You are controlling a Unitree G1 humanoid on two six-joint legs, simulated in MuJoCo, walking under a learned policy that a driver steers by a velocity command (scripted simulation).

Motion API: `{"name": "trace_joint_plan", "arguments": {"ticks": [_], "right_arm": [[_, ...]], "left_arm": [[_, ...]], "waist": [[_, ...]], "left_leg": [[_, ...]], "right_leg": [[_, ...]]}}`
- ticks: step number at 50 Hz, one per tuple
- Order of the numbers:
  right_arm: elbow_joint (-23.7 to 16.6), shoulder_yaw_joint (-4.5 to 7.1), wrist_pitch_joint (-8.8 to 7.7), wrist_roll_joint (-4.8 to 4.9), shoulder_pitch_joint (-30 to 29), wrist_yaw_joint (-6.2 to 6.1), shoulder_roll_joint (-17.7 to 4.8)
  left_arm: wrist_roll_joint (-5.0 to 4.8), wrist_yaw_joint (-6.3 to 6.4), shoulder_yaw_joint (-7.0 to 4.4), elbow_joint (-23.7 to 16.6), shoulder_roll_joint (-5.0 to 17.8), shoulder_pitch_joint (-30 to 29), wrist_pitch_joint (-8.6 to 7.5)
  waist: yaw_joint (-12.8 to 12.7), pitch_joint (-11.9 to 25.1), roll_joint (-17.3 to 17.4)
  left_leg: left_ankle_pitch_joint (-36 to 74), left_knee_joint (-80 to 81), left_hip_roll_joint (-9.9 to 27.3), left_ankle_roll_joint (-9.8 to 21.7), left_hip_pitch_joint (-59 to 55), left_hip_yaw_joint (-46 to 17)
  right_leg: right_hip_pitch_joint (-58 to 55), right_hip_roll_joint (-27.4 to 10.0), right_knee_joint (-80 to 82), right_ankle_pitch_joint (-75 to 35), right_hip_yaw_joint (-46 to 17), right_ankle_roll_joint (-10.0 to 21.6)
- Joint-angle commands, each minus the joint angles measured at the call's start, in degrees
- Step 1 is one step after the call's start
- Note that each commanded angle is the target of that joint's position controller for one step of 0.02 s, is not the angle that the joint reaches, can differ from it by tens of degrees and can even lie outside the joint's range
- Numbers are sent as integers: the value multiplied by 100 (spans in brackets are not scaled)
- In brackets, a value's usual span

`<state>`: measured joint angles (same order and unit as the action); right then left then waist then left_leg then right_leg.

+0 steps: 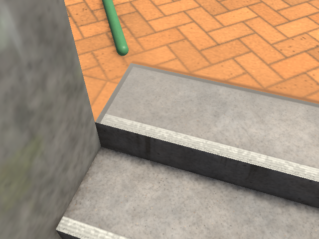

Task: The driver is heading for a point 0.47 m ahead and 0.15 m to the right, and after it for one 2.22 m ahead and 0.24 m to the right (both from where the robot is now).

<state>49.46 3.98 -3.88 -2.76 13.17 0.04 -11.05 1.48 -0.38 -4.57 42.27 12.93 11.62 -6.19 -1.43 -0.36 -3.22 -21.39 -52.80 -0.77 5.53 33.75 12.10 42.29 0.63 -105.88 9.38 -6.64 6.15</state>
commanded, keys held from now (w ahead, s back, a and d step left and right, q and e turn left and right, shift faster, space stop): w+e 0.04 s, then e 0.66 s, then q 0.30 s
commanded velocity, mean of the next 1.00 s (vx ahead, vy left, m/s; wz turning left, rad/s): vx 0.14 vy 0.00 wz -0.35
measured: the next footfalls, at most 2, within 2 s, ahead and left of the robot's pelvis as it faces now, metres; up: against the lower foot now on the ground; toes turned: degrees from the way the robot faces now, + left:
right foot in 0.36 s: +0.41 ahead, -0.11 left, +0.16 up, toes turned -13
left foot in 1.02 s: +0.49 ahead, +0.06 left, +0.16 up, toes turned -19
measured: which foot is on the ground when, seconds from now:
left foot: down 0.00-0.40, up 0.42-1.00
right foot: up 0.00-0.34, down 0.36-1.00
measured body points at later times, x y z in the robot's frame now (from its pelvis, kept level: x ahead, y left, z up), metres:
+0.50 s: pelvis +0.25 -0.05 +0.12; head +0.29 -0.04 +0.57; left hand +0.48 +0.13 +0.01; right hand +0.28 -0.32 +0.01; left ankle +0.18 +0.12 -0.44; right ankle +0.37 -0.10 -0.52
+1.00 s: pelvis +0.40 -0.04 +0.22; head +0.40 -0.03 +0.67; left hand +0.59 +0.13 +0.11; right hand +0.41 -0.31 +0.10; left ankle +0.46 +0.07 -0.50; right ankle +0.37 -0.10 -0.52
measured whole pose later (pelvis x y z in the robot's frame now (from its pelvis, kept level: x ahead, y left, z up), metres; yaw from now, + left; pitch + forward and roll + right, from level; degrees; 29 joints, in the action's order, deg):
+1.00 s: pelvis +0.40 -0.04 +0.22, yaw -20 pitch +0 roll +0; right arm 44.4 1.9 1.6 0.3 15.2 -2.0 -12.3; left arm 2.0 3.0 -0.8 38.0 8.6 15.1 -1.7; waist -2.0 0.3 -0.4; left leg -16.5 -39.0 1.1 0.5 20.1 -0.2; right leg 11.8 7.4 -26.0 13.3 -4.3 5.2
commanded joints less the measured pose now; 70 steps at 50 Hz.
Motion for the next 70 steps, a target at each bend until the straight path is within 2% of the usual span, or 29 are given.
{"name": "trace_joint_plan", "arguments": {"ticks": [1,3,4,6,11,12,15,16,18,19,20,21,22,23,25,26,31,35,43,47,49,51,52,53,55,59,61,67,70], "right_arm": [[58,-135,-348,59,62,115,204],[81,-208,-419,78,78,79,131],[296,-201,-460,43,600,51,34],[523,-126,-529,74,1352,5,-313],[564,-187,-348,13,1903,-163,-256],[565,-162,-271,95,1928,-324,-352],[299,-67,-136,264,1870,-518,-872],[123,-37,-91,311,1602,-546,-999],[-116,51,-92,428,1247,-476,-1417],[-283,53,-73,454,1190,-327,-1416],[-809,19,-97,494,949,-195,-1186],[-1188,91,-132,339,491,-4,-1093],[-1409,53,-68,137,636,105,-637],[-1472,28,48,77,590,46,-513],[-1634,-44,260,-14,627,-273,-217],[-1583,-127,358,14,744,-404,-97],[-1933,-290,471,11,15,-496,-146],[-1866,-139,640,81,-464,-479,-700],[-1146,-105,463,183,-274,-332,-494],[-943,-183,487,313,-138,-195,-334],[-889,-142,440,359,66,-187,-420],[-790,-110,336,264,324,-199,-557],[-887,-47,253,167,376,-195,-989],[-1010,-38,278,239,179,-222,-1037],[-1126,-108,263,203,376,-231,-707],[-1081,69,215,175,718,-329,-1033],[-1124,77,284,145,512,-311,-945],[-1187,217,352,110,581,-379,-995],[-1283,309,443,122,319,-279,-1061]], "left_arm": [[-37,103,333,-522,-575,318,146],[-60,136,195,-494,-322,24,272],[-66,199,200,-438,-523,-78,312],[23,303,207,-492,-686,-419,358],[75,262,469,-1454,-949,-2170,499],[30,173,445,-1627,-881,-2123,567],[-74,-31,461,-1691,-814,-2082,789],[-79,-23,405,-1446,-754,-1558,857],[-76,2,267,-1191,-495,-292,787],[1,-13,131,-1038,-91,301,705],[-38,-5,-82,-954,511,640,676],[-116,41,-333,-1291,1044,-40,814],[-167,82,-281,-1431,909,-606,899],[-114,128,-169,-1305,509,-820,896],[-63,225,-25,-932,-10,-761,753],[-52,238,3,-844,-24,-788,681],[-108,252,-59,-478,525,-46,510],[-143,363,-138,-854,730,308,702],[100,361,152,-901,35,387,409],[127,353,229,-600,92,768,395],[39,343,178,-630,307,534,392],[-81,376,153,-640,397,573,376],[-91,380,188,-782,241,763,348],[-164,356,191,-691,77,857,397],[-190,363,126,-701,264,207,470],[-90,223,32,-638,127,269,638],[0,144,33,-592,73,142,635],[-151,138,107,-851,-134,-245,622],[-253,196,112,-785,-167,340,612]], "waist": [[-372,-11,320],[-234,-181,288],[-61,-113,604],[147,-65,566],[312,-505,495],[112,-295,732],[316,76,963],[188,372,918],[-361,1035,1856],[-668,1468,1773],[-864,1562,528],[-635,2089,-673],[-116,2192,-400],[102,1634,205],[599,19,762],[696,-113,706],[418,140,299],[-89,626,-101],[-316,464,-500],[-346,279,-610],[-69,208,-390],[128,163,215],[-8,400,1075],[-107,365,2000],[240,156,1761],[278,266,1150],[253,378,833],[343,254,1199],[72,383,1422]], "left_leg": [[567,3637,1707,422,-601,-2276],[2806,3740,1509,46,-480,-1287],[3771,3624,1537,125,-1145,-1176],[3410,3703,1575,289,-2347,-1066],[2308,4029,1299,28,-2793,-486],[3031,4033,1330,11,-2979,-369],[5725,4328,1547,133,-3494,109],[7876,3740,1551,75,-3698,359],[10049,2216,1816,-37,-3742,241],[9537,783,1564,-184,-3187,316],[6435,-1653,745,-540,-821,158],[204,-4033,-390,-633,-46,-883],[315,-4972,-92,-538,170,-1960],[621,-5133,-14,-513,291,-1940],[641,-4504,249,-461,712,-1896],[648,-4443,284,-503,676,-1766],[923,-3864,448,-636,1572,-1819],[831,-2525,460,-985,1585,-1789],[879,-929,417,-786,373,-1510],[33,786,91,-541,-1283,-1025],[358,1942,14,-415,-1648,-1018],[1446,3124,178,-312,-2330,-1545],[3022,3189,1054,-183,-2859,-2809],[4102,3035,1717,697,-2855,-3257],[3164,3351,1715,933,-2417,-3757],[3103,3306,1411,887,-2405,-3631],[2864,3196,1229,868,-2636,-3511],[3169,2951,820,658,-2036,-3333],[3126,2750,665,486,-1348,-3443]], "right_leg": [[1061,-311,236,148,-509,83],[830,-23,974,-583,-296,-79],[1430,285,-27,-242,36,-79],[2759,394,-1117,503,197,-20],[3635,207,-183,1412,927,-72],[3265,-103,446,1305,929,-101],[1231,-184,2841,1694,1738,35],[519,204,3219,2095,2259,121],[-1098,516,4119,1727,1972,395],[-2359,748,5088,1374,1370,588],[-3572,-249,6022,1598,-1141,1249],[-3280,-1340,8143,622,-4328,1706],[-2905,-1409,8370,991,-4306,1620],[-2098,-1230,8334,2322,-3916,1453],[-689,-693,7963,2495,-2745,839],[-428,-552,7860,1853,-2139,825],[-1433,-29,7825,611,-1368,226],[-3176,-367,8384,-746,-1926,-336],[-3596,-630,8611,-2095,-763,223],[-3147,-718,8740,-1786,-572,505],[-3365,-845,8265,-2672,-598,547],[-3119,-635,7525,-2406,-424,185],[-2533,-277,6788,-974,-123,-118],[-1935,217,6820,942,443,-423],[-1734,240,6624,1303,529,-514],[-1226,336,4896,1899,470,-685],[-792,279,4553,1737,446,-702],[-1239,418,5324,1688,781,-642],[-2476,432,6726,1279,717,-464]]}}
Keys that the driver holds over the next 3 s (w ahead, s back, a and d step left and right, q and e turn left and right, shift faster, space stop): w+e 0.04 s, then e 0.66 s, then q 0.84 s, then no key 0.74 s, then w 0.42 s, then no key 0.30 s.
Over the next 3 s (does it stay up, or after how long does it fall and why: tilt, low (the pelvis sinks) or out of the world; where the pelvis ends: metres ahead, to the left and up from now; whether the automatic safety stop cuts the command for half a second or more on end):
stays up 0.63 -0.01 0.23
